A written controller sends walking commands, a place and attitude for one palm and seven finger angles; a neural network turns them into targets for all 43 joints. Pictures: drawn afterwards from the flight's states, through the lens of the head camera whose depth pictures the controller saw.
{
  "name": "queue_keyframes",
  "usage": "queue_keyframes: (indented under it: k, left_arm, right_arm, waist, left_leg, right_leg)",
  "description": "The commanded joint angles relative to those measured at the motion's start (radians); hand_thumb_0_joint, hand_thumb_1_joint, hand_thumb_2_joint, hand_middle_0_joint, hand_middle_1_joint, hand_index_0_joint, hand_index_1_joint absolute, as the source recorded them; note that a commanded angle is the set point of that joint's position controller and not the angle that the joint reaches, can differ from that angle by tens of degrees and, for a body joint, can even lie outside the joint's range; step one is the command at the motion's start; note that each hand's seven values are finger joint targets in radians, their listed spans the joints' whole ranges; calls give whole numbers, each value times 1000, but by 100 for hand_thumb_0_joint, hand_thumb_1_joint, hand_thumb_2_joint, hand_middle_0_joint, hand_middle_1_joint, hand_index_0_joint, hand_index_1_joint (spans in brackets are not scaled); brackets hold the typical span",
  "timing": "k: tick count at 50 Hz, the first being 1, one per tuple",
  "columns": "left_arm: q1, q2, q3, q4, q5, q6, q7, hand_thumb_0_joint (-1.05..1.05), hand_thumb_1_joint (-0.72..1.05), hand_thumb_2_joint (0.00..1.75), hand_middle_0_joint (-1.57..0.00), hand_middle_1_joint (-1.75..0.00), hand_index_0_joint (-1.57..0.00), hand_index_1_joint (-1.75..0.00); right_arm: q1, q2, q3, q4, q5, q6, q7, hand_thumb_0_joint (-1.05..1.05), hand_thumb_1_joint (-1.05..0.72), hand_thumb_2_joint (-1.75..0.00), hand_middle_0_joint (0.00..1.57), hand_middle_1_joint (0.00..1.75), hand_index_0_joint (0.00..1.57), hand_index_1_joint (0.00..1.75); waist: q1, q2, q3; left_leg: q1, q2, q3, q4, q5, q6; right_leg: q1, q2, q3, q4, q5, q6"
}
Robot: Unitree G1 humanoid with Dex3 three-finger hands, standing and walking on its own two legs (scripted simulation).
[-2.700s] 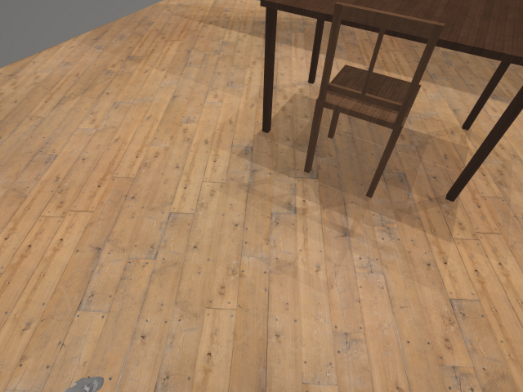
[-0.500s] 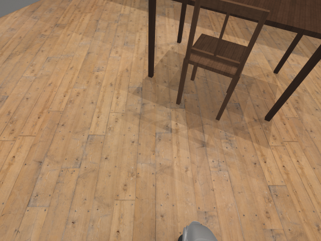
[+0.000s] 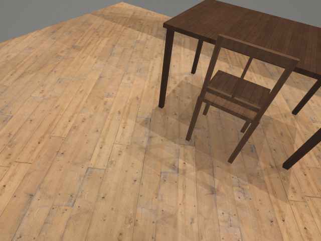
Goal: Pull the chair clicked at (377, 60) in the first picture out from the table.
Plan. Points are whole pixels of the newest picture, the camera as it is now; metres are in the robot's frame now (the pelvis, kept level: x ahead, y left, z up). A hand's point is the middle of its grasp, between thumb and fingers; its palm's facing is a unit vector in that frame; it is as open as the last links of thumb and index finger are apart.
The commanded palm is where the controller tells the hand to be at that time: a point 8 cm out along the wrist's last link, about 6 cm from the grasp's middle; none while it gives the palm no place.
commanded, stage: walk to a spot facing it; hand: left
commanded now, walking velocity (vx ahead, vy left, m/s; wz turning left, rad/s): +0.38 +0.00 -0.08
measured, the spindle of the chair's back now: (241, 78) +0.94 -0.38 -0.09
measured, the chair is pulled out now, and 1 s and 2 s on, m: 0.00 0.00 0.00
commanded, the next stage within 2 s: turn to face it in 0.28 s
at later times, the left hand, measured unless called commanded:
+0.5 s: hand (121, 184) +0.33 +0.15 -0.17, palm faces -0.13 -0.97 -0.22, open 7.3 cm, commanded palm none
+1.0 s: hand (121, 151) +0.46 +0.17 -0.16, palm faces -0.26 -0.95 -0.18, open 7.3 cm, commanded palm none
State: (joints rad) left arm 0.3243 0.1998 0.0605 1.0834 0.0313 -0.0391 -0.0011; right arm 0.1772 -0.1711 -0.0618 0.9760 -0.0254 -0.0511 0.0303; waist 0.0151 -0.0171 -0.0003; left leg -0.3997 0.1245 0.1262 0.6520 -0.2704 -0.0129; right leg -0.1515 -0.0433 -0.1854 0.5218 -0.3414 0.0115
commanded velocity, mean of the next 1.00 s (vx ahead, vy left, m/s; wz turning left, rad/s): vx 0.10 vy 0.00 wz -0.38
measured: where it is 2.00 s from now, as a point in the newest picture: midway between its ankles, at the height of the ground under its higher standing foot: (171, 210)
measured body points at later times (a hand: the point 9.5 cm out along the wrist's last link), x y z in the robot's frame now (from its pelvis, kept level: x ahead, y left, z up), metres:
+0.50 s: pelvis +0.22 -0.03 -0.01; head +0.27 -0.05 +0.43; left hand +0.34 +0.20 -0.16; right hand +0.09 -0.23 -0.17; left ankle +0.09 +0.11 -0.70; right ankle +0.30 -0.14 -0.73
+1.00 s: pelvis +0.32 +0.01 +0.01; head +0.34 +0.03 +0.46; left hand +0.47 +0.22 -0.15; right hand +0.33 -0.25 -0.11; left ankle +0.38 +0.09 -0.73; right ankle +0.26 -0.12 -0.65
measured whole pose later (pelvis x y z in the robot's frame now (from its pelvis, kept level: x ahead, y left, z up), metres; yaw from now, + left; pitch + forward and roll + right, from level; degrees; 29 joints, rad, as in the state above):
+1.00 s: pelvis +0.32 +0.01 +0.01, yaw -21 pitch +0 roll -2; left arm 0.20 0.24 0.10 0.94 0.03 0.05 -0.01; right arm 0.17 -0.16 -0.01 0.92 -0.03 0.00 -0.02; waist 0.02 -0.04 0.04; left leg -0.29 0.09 0.15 0.54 -0.24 0.02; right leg -0.48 0.00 -0.01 1.08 -0.41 0.03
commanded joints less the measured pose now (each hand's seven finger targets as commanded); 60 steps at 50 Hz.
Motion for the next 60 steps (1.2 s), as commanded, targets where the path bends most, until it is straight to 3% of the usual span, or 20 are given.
queue_keyframes:
  k: [1, 2, 5, 8, 18, 19, 21, 22, 23, 24, 26, 30, 38, 41, 43, 44, 46, 49, 56, 60]
  left_arm:
    - [-56, 23, -1, -130, -14, -15, -15, 0, 90, 90, -20, -30, -20, -30]
    - [-97, 59, 5, -134, -2, -13, -8, 0, 90, 90, -20, -30, -20, -30]
    - [-52, 46, 13, -86, 1, -10, -25, 0, 90, 90, -20, -30, -20, -30]
    - [-31, 16, 9, -72, 1, 11, -22, 0, 90, 90, -20, -30, -20, -30]
    - [-185, -9, -1, -107, -6, 14, -29, 0, 90, 90, -20, -30, -20, -30]
    - [-165, -3, -2, -100, -4, 11, -26, 0, 90, 90, -20, -30, -20, -30]
    - [7, 40, 9, -50, 1, -2, -22, 0, 90, 90, -20, -30, -20, -30]
    - [131, 110, 28, -16, 5, -12, -16, 0, 90, 90, -20, -30, -20, -30]
    - [211, 234, 59, -6, 4, -24, -2, 0, 90, 90, -20, -30, -20, -30]
    - [244, 267, 58, -3, -24, -16, 2, 0, 90, 90, -20, -30, -20, -30]
    - [84, 204, 49, -57, -24, -5, 19, 0, 90, 90, -20, -30, -20, -30]
    - [-120, 133, 34, -123, -8, 4, 28, 0, 90, 90, -20, -30, -20, -30]
    - [-161, 176, 55, -184, -5, 44, 10, 0, 90, 90, -20, -30, -20, -30]
    - [-177, 153, 49, -205, -15, 61, 8, 0, 90, 90, -20, -30, -20, -30]
    - [-127, 61, 36, -244, -23, 69, -4, 0, 90, 90, -20, -30, -20, -30]
    - [-129, 101, 42, -236, -7, 76, -3, 0, 90, 90, -20, -30, -20, -30]
    - [-105, 119, 56, -214, -1, 76, -14, 0, 90, 90, -20, -30, -20, -30]
    - [-77, 83, 44, -197, -9, 80, -16, 0, 90, 90, -20, -30, -20, -30]
    - [-151, 47, 19, -201, -14, 79, -8, 0, 90, 90, -20, -30, -20, -30]
    - [-86, 52, 12, -169, -15, 62, -3, 0, 90, 90, -20, -30, -20, -30]
  right_arm:
    - [422, -250, -52, 71, -16, -12, -31, 0, -90, -90, 20, 30, 20, 30]
    - [384, -224, -38, 78, -12, -7, -42, 0, -90, -90, 20, 30, 20, 30]
    - [194, -116, -3, 33, -1, -31, -49, 0, -90, -90, 20, 30, 20, 30]
    - [214, -87, -5, 59, 2, -49, -57, 0, -90, -90, 20, 30, 20, 30]
    - [278, -115, -9, 137, -4, -27, -55, 0, -90, -90, 20, 30, 20, 30]
    - [276, -118, -8, 141, -2, -23, -56, 0, -90, -90, 20, 30, 20, 30]
    - [237, -142, -9, 136, 6, -18, -57, 0, -90, -90, 20, 30, 20, 30]
    - [223, -133, -10, 123, 16, -19, -52, 0, -90, -90, 20, 30, 20, 30]
    - [266, -66, 0, 89, 31, -24, -50, 0, -90, -90, 20, 30, 20, 30]
    - [226, -70, -1, 64, 32, -21, -63, 0, -90, -90, 20, 30, 20, 30]
    - [120, -74, 0, 35, 25, -4, -65, 0, -90, -90, 20, 30, 20, 30]
    - [183, -42, 4, 53, 7, 49, -59, 0, -90, -90, 20, 30, 20, 30]
    - [75, -75, 5, -50, 12, 51, -54, 0, -90, -90, 20, 30, 20, 30]
    - [134, -102, 5, -45, 13, 37, -61, 0, -90, -90, 20, 30, 20, 30]
    - [142, -257, -22, -84, -6, 36, -63, 0, -90, -90, 20, 30, 20, 30]
    - [96, -247, -18, -96, -6, 41, -64, 0, -90, -90, 20, 30, 20, 30]
    - [-11, -192, -2, -127, -6, 37, -67, 0, -90, -90, 20, 30, 20, 30]
    - [3, -161, 3, -117, -2, 29, -69, 0, -90, -90, 20, 30, 20, 30]
    - [140, -185, -19, -37, -2, 42, -65, 0, -90, -90, 20, 30, 20, 30]
    - [136, -194, -27, -10, 3, 52, -56, 0, -90, -90, 20, 30, 20, 30]
  waist:
    - [-156, 407, 59]
    - [-142, 299, 56]
    - [-42, 110, 79]
    - [-25, 85, 30]
    - [-47, 155, 100]
    - [-36, 149, 93]
    - [53, 128, 10]
    - [111, 53, -64]
    - [116, -226, -195]
    - [114, -189, -216]
    - [77, -152, -123]
    - [-47, -69, -67]
    - [-29, -138, -42]
    - [-67, -62, -22]
    - [-54, 360, 5]
    - [-54, 311, 8]
    - [0, 200, 44]
    - [-2, 185, -14]
    - [-65, 191, -48]
    - [-37, 186, -80]
  left_leg:
    - [451, 330, -589, -479, -337, 156]
    - [407, 348, -632, -511, -380, 176]
    - [300, 247, -328, -486, -110, 125]
    - [356, 212, -151, -453, 229, 144]
    - [411, 188, 61, -384, 449, 116]
    - [401, 188, 69, -334, 526, 111]
    - [375, 157, 122, -89, 687, 67]
    - [228, 129, 143, 129, 564, 29]
    - [-65, -10, 150, 484, -26, -23]
    - [-150, -65, 21, 682, -374, -35]
    - [-203, 11, -103, 727, -258, -38]
    - [-37, 30, -78, 482, -139, -61]
    - [52, -50, -43, 122, -84, -56]
    - [262, -47, -43, -157, 51, -49]
    - [265, 333, -468, -425, 42, 116]
    - [164, 358, -484, -462, -60, 148]
    - [109, 264, -334, -444, -53, 141]
    - [206, 180, -137, -379, 233, 121]
    - [349, 219, -87, -301, 509, 162]
    - [315, 203, -50, -215, 440, 116]
  right_leg:
    - [-557, 38, 15, 498, -243, -18]
    - [-595, -10, 138, 669, -187, -33]
    - [-559, -95, 180, 714, 56, -19]
    - [-523, -100, 169, 639, 85, 5]
    - [-373, -38, 45, 141, 157, -32]
    - [-308, -16, 29, 113, 158, -43]
    - [-74, 42, -16, 17, 233, -59]
    - [149, -22, 54, 5, 390, -80]
    - [403, -315, 459, -18, 745, -209]
    - [395, -426, 569, -85, 1042, -312]
    - [209, -358, 513, -129, 833, -291]
    - [-133, -227, 292, -183, 604, -199]
    - [-166, -162, 380, -183, 284, -186]
    - [-277, -105, 367, -82, 164, -113]
    - [-444, 90, 156, 327, -229, 0]
    - [-409, 48, 221, 498, -238, 2]
    - [-411, 22, 217, 644, -125, 11]
    - [-381, 8, 183, 608, -52, 34]
    - [-277, 7, 116, 288, -138, 31]
    - [-105, 30, 82, -3, 32, 3]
